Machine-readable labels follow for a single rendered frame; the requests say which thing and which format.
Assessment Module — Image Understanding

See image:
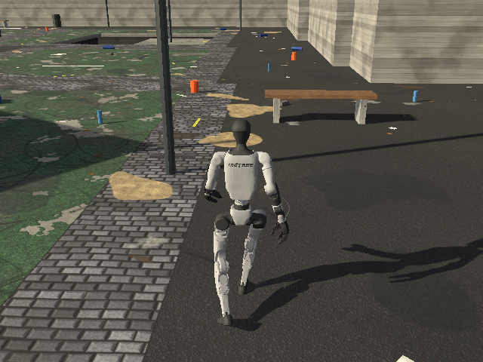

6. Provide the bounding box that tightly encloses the right robot forearm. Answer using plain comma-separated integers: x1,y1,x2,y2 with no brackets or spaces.
269,183,286,223

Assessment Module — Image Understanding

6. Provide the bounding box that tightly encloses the robot right hand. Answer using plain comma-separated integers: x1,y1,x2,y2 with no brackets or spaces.
271,221,289,244

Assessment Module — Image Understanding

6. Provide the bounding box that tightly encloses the robot right upper arm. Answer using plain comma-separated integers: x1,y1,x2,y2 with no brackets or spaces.
257,152,276,195

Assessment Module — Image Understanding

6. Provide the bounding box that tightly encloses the robot left upper arm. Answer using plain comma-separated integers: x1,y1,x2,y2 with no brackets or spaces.
205,152,226,191

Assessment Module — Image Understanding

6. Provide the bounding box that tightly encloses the left robot shin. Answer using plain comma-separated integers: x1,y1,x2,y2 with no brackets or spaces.
214,262,229,317

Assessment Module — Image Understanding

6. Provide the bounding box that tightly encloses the left robot forearm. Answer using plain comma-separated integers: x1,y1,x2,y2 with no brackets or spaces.
203,179,212,196

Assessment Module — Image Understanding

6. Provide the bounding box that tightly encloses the left robot foot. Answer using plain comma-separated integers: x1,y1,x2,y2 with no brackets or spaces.
217,312,233,325

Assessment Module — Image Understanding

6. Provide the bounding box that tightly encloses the robot left hand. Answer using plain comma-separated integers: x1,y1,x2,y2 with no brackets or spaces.
204,190,222,203

